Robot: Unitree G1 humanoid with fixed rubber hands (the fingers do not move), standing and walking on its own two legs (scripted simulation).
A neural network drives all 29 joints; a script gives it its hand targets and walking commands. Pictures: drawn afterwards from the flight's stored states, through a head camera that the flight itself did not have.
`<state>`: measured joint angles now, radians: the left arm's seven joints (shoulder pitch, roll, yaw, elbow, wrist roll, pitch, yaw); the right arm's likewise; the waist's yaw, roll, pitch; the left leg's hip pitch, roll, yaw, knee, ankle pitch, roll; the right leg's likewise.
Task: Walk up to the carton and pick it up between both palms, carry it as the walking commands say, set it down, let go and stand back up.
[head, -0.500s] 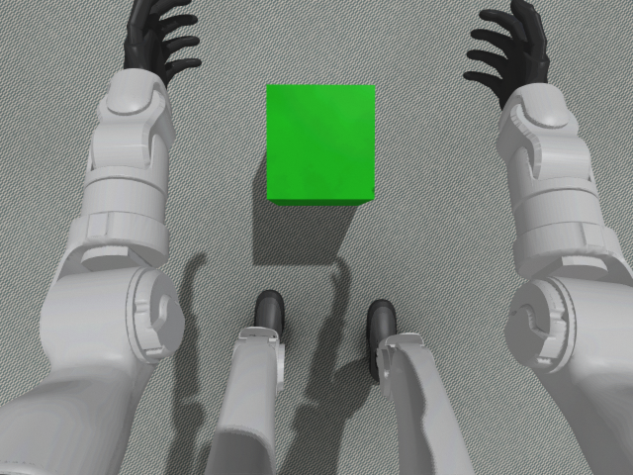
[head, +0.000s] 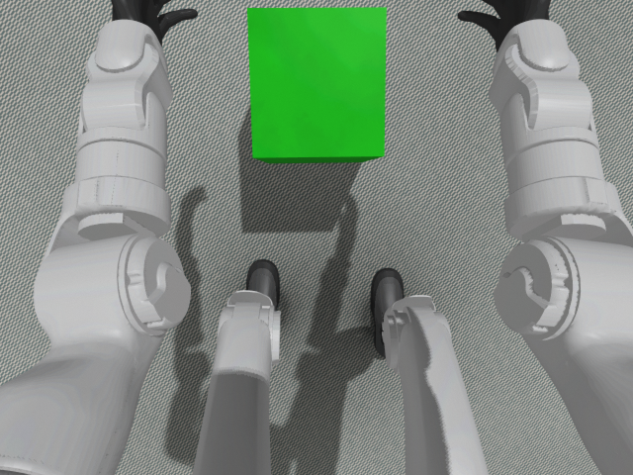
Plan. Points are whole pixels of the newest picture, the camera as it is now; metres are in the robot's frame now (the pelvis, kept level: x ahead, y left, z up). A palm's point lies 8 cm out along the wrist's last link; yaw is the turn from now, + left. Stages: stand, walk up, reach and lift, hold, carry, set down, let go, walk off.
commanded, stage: reach and lift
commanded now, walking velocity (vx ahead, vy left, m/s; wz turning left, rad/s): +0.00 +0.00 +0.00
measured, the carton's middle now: (316, 101) +0.54 +0.04 -0.48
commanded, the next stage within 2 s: none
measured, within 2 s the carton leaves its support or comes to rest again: neither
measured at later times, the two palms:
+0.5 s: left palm (195, 67) +0.54 +0.20 -0.29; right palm (468, 71) +0.56 -0.16 -0.29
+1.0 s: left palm (219, 93) +0.53 +0.20 -0.40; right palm (437, 97) +0.54 -0.16 -0.41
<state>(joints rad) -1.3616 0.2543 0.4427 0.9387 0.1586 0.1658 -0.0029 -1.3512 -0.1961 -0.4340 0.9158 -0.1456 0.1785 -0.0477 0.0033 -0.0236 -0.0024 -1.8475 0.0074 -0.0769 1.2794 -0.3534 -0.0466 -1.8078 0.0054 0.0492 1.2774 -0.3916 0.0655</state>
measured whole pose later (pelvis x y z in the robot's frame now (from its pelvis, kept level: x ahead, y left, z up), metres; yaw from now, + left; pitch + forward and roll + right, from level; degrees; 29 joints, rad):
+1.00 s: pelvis -0.04 +0.00 -0.22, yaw +0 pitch +35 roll -1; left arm -1.69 0.43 0.14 1.24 -0.16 0.09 0.07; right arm -1.69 -0.40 -0.09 1.21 0.18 0.11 -0.10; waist 0.03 0.00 0.52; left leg -2.22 -0.02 -0.09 2.17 -0.56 -0.08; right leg -2.18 0.07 0.09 2.18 -0.61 0.11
